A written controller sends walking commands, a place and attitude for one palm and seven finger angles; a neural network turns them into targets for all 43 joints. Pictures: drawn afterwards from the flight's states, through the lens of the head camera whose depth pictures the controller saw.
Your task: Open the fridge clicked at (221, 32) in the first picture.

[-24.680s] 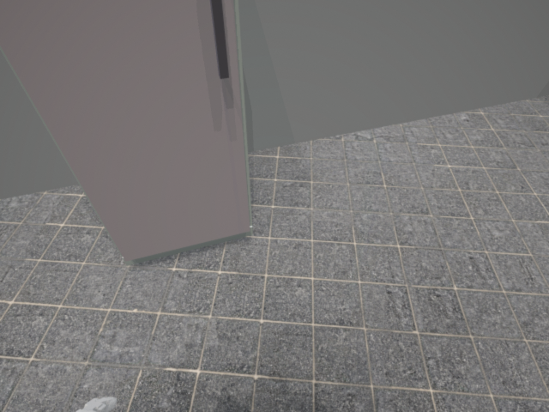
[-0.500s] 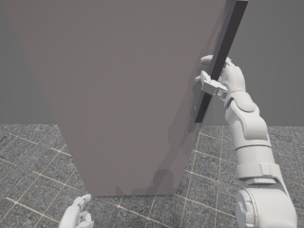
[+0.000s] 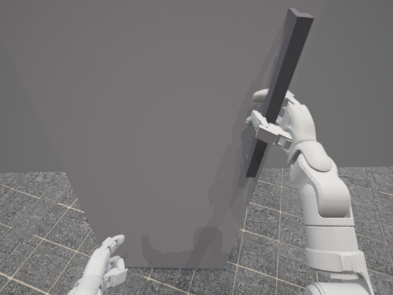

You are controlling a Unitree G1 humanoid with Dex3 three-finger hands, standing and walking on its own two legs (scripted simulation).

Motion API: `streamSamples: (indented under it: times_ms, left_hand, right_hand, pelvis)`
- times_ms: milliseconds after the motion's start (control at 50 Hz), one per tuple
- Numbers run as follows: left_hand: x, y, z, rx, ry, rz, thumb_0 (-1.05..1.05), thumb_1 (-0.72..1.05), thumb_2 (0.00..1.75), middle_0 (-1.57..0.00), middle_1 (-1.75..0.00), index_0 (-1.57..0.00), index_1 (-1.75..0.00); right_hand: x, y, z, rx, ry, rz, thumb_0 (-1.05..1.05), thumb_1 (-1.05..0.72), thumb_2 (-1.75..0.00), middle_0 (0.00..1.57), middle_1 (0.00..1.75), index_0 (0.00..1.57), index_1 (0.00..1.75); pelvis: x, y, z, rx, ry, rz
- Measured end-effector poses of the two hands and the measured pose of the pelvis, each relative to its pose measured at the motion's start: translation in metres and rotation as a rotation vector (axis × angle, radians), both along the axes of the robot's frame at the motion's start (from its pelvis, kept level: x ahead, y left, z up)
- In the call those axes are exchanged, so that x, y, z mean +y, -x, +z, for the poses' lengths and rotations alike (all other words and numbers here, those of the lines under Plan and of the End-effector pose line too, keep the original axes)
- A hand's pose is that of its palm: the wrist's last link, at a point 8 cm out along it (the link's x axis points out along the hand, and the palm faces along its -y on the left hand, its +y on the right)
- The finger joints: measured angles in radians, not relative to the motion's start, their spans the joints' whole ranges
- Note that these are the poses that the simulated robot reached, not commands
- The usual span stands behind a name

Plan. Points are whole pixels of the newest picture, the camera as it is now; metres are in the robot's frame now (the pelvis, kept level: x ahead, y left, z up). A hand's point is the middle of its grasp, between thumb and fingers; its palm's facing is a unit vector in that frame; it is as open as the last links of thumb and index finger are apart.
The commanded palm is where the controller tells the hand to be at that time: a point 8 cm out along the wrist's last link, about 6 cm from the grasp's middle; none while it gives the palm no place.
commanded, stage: pull the door a little, standing still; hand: right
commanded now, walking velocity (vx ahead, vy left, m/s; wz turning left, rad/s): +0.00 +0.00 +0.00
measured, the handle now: (267, 108) +0.41 -0.11 +0.23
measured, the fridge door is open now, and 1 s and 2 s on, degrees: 5 27 54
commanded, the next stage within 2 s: walk backward, drawing the door open in 0.04 s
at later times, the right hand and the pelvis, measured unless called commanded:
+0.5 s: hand (261, 179) +0.25 -0.08 +0.20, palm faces -0.07 +0.98 -0.20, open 7.3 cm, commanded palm +0.22 -0.13 +0.22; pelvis -0.05 +0.00 +0.00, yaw +3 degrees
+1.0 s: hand (245, 228) +0.17 -0.04 +0.19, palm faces +0.04 +0.97 -0.24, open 7.8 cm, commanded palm +0.14 -0.10 +0.21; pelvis -0.13 +0.06 -0.01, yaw -7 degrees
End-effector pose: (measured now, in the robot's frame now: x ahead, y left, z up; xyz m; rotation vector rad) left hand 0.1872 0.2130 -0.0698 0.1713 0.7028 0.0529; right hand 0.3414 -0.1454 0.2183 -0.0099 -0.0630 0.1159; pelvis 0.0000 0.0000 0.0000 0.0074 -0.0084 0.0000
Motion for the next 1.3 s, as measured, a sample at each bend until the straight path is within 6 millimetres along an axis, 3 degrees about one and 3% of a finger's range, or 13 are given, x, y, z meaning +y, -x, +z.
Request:
streamSamples:
  times_ms: [160, 260, 560, 760, 880, 1080, 1200, 1300]
  left_hand:
    - [-0.013, -0.002, 0.008, -0.037, 0.042, -0.026, 0.01, 0.90, 0.90, -0.20, -0.30, -0.20, -0.30]
    - [-0.010, 0.007, 0.007, -0.031, 0.008, 0.002, 0.01, 0.90, 0.90, -0.20, -0.30, -0.20, -0.30]
    - [0.021, 0.103, -0.027, 0.122, 0.005, 0.147, 0.01, 0.91, 0.90, -0.20, -0.30, -0.20, -0.30]
    - [0.029, 0.151, -0.029, 0.129, -0.013, 0.154, 0.01, 0.91, 0.90, -0.20, -0.30, -0.20, -0.30]
    - [0.030, 0.150, -0.036, 0.137, 0.032, 0.063, 0.01, 0.90, 0.90, -0.20, -0.30, -0.20, -0.30]
    - [0.062, 0.131, -0.030, 0.045, -0.009, -0.028, 0.01, 0.90, 0.90, -0.20, -0.30, -0.20, -0.30]
    - [0.081, 0.125, -0.035, 0.046, 0.027, -0.138, 0.01, 0.90, 0.90, -0.20, -0.30, -0.20, -0.30]
    - [0.112, 0.120, -0.033, 0.069, 0.019, -0.177, 0.01, 0.90, 0.90, -0.20, -0.30, -0.20, -0.30]
  right_hand:
    - [0.002, 0.040, -0.002, -0.037, 0.007, 0.038, 0.00, -0.69, -0.72, 0.44, 1.40, 0.34, 1.40]
    - [0.004, 0.065, -0.006, -0.185, 0.104, 0.010, -0.03, -0.62, -0.72, 0.47, 1.40, 0.27, 1.35]
    - [0.018, 0.117, -0.016, -0.335, 0.161, -0.024, -0.09, -0.64, -0.71, 0.50, 1.39, 0.14, 1.25]
    - [0.029, 0.155, -0.019, -0.376, 0.191, -0.018, -0.11, -0.65, -0.69, 0.46, 1.36, 0.09, 1.14]
    - [0.040, 0.174, -0.020, -0.387, 0.202, -0.073, -0.12, -0.64, -0.72, 0.47, 1.36, 0.08, 1.14]
    - [0.055, 0.202, -0.021, -0.390, 0.218, -0.125, -0.12, -0.63, -0.72, 0.48, 1.35, 0.09, 1.12]
    - [0.072, 0.222, -0.021, -0.386, 0.225, -0.218, -0.12, -0.61, -0.76, 0.50, 1.36, 0.09, 1.16]
    - [0.089, 0.242, -0.021, -0.375, 0.222, -0.309, -0.11, -0.60, -0.79, 0.53, 1.38, 0.11, 1.20]
  pelvis:
    - [-0.001, 0.003, -0.001, -0.021, 0.001, 0.008]
    - [-0.004, 0.017, -0.001, 0.001, -0.012, 0.010]
    - [0.007, 0.066, -0.006, 0.010, 0.019, 0.035]
    - [0.014, 0.103, -0.005, 0.017, 0.026, 0.007]
    - [0.044, 0.112, -0.009, 0.036, 0.031, -0.037]
    - [0.081, 0.134, -0.013, 0.013, 0.030, -0.141]
    - [0.128, 0.143, -0.014, 0.003, 0.024, -0.189]
    - [0.165, 0.148, -0.011, -0.009, 0.034, -0.236]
